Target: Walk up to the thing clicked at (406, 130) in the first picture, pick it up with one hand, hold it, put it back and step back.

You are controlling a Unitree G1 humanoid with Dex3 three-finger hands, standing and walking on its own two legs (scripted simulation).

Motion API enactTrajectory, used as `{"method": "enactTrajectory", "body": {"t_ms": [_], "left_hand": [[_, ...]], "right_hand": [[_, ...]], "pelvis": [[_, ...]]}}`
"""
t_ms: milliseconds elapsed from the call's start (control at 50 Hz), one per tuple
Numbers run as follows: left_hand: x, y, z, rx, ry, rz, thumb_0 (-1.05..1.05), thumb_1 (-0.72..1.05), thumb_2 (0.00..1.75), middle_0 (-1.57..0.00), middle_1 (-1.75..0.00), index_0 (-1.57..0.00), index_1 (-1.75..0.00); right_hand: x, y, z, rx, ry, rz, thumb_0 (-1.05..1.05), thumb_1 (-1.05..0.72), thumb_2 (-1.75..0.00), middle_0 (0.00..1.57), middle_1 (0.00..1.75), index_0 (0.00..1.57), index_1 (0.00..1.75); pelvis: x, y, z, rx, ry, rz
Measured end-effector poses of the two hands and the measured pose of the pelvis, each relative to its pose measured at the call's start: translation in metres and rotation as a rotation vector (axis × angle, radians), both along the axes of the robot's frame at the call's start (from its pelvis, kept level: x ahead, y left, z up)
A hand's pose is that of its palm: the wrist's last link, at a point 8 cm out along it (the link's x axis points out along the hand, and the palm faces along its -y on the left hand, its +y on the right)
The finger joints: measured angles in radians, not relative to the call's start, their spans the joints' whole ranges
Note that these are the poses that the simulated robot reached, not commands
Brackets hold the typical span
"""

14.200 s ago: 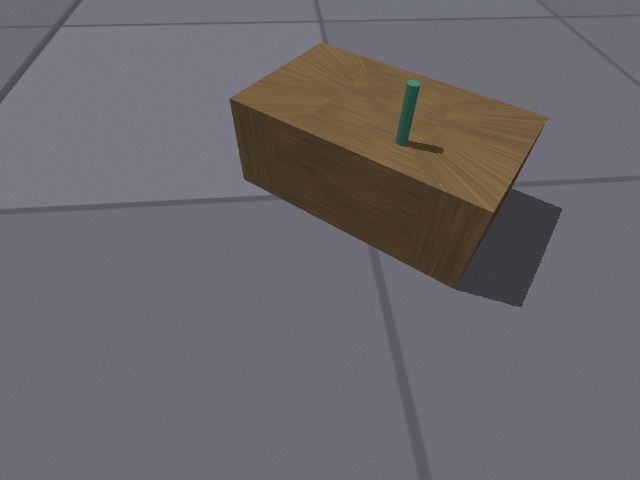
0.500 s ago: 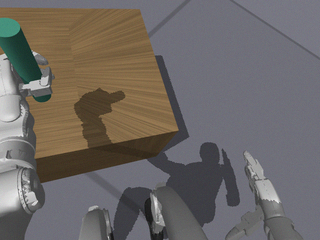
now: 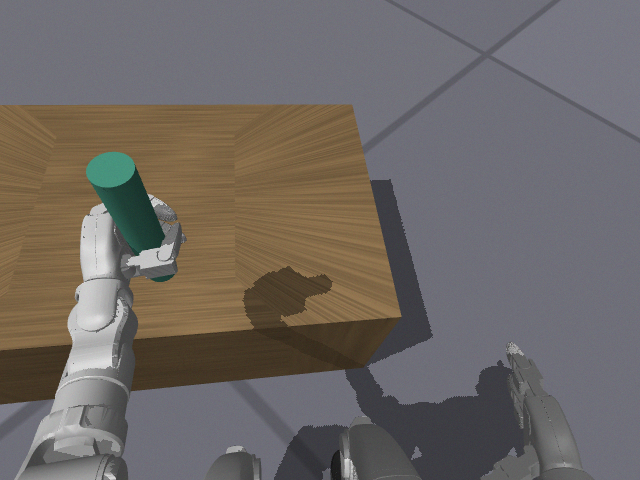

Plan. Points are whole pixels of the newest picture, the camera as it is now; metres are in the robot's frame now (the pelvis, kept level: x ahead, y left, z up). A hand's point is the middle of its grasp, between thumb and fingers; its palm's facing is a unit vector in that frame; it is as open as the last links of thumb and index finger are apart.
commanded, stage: lift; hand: left
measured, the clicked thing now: (141, 229) +0.41 +0.18 +0.06
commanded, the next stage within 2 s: hold in 0.50 s
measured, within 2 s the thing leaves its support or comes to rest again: neither
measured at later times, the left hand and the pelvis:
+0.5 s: hand (151, 258) +0.36 +0.16 +0.06, palm faces +0.10 -0.99 -0.01, open 5.1 cm; pelvis +0.01 +0.00 +0.02, yaw +0 degrees
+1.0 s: hand (146, 266) +0.34 +0.16 +0.08, palm faces +0.10 -0.99 -0.01, open 5.1 cm; pelvis +0.01 +0.00 +0.03, yaw +0 degrees
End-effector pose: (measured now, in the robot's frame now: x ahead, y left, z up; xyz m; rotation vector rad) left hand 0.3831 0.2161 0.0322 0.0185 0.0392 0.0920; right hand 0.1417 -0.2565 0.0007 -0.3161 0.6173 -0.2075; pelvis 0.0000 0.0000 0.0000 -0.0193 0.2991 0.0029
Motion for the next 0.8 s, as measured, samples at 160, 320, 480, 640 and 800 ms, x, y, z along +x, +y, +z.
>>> {"method": "enactTrajectory", "body": {"t_ms": [160, 320, 480, 640, 800], "left_hand": [[-0.019, -0.004, 0.013, -0.003, -0.010, 0.003, -0.03, 0.09, 1.24, -1.01, -1.15, -1.08, -1.18], [-0.034, -0.005, 0.023, -0.004, -0.011, 0.007, -0.03, 0.09, 1.24, -1.01, -1.15, -1.08, -1.18], [-0.044, -0.004, 0.030, -0.007, -0.011, 0.012, -0.03, 0.09, 1.24, -1.01, -1.15, -1.08, -1.18], [-0.052, -0.002, 0.038, -0.005, -0.019, 0.009, -0.03, 0.10, 1.24, -1.01, -1.15, -1.08, -1.18], [-0.059, -0.003, 0.043, -0.011, -0.019, 0.015, -0.03, 0.10, 1.24, -1.01, -1.15, -1.08, -1.18]], "right_hand": [[0.000, -0.002, 0.001, 0.022, 0.012, -0.015, -0.01, 0.53, -0.05, 0.06, 0.06, 0.06, 0.05], [0.003, -0.002, 0.002, 0.037, 0.015, -0.026, -0.01, 0.53, -0.05, 0.06, 0.06, 0.05, 0.05], [0.006, -0.001, 0.004, 0.045, 0.016, -0.031, -0.01, 0.53, -0.05, 0.06, 0.06, 0.05, 0.05], [0.006, 0.002, 0.002, 0.062, 0.024, -0.032, -0.01, 0.53, -0.05, 0.06, 0.06, 0.05, 0.05], [0.006, 0.005, -0.001, 0.079, 0.033, -0.030, -0.01, 0.53, -0.05, 0.06, 0.06, 0.05, 0.05]], "pelvis": [[0.002, -0.002, 0.009, 0.010, -0.035, -0.003], [0.005, -0.003, 0.015, 0.014, -0.061, -0.005], [0.008, -0.002, 0.020, 0.015, -0.078, -0.006], [0.009, -0.001, 0.023, 0.015, -0.094, -0.006], [0.010, -0.001, 0.026, 0.016, -0.104, -0.007]]}}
